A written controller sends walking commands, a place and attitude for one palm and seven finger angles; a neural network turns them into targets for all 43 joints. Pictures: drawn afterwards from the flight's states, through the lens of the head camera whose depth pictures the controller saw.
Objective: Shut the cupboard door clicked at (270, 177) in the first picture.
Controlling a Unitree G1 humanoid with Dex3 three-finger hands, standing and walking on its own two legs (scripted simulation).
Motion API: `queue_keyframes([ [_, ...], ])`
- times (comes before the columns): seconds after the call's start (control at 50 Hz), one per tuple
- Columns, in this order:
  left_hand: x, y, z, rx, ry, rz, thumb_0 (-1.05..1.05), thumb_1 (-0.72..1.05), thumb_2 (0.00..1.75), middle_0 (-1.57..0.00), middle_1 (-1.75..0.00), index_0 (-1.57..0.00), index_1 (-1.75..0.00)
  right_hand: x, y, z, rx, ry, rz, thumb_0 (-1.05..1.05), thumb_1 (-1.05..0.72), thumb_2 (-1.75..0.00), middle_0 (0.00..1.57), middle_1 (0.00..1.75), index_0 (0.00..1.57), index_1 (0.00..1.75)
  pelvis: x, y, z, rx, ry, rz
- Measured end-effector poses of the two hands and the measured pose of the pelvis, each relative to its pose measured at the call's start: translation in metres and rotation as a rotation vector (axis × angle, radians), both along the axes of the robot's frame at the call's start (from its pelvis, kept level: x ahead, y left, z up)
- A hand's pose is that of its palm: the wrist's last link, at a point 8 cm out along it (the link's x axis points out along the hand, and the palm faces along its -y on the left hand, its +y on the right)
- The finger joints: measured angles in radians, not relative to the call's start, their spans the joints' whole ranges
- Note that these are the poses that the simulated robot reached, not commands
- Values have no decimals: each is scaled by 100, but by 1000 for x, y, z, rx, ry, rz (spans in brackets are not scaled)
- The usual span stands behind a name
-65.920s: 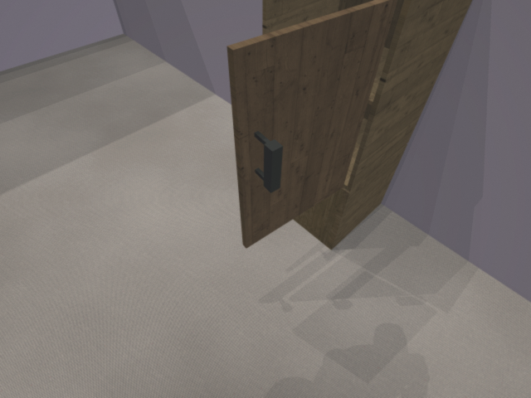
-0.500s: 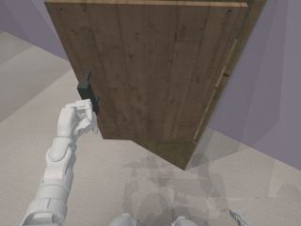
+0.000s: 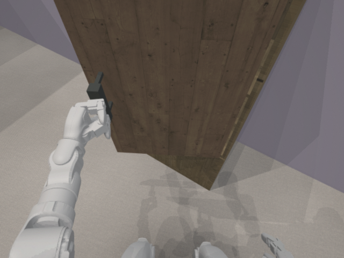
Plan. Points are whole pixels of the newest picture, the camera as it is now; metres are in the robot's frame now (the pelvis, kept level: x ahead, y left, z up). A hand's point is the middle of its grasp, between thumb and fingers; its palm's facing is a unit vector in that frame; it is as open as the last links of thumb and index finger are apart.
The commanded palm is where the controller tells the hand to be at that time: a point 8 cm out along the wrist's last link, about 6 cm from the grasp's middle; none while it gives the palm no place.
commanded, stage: push the door shut along its arc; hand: left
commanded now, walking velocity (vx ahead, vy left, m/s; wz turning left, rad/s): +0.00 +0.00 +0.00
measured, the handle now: (103, 98) +0.48 +0.20 +0.07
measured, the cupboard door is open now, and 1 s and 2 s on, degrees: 29 11 2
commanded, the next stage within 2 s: pull the fist back off the door in 1.62 s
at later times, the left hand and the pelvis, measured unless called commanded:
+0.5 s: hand (114, 106) +0.46 +0.16 +0.07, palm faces -0.21 -0.98 -0.03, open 3.4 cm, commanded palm +0.46 +0.20 +0.07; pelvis -0.01 +0.01 -0.02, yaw +0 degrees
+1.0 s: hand (129, 89) +0.51 +0.13 +0.07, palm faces -0.34 -0.94 -0.02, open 3.1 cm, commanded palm +0.53 +0.16 +0.07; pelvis +0.00 +0.02 -0.03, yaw -1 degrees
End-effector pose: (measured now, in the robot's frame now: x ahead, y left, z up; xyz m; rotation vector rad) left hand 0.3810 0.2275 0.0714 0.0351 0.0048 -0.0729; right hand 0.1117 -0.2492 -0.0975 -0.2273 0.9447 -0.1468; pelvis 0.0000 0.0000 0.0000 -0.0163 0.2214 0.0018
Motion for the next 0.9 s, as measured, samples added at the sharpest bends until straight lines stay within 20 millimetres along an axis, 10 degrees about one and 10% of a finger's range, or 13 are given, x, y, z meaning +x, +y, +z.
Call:
queue_keyframes([
  [0.9, 118, -21, 2, -1, 50, -222, 2, 90, 90, -130, -150, -130, -150, -117, 0, -23, -60, 312, -150, 0, -90, -90, 20, 30, 21, 30, -7, 18, -26, -41, 154, -11],
])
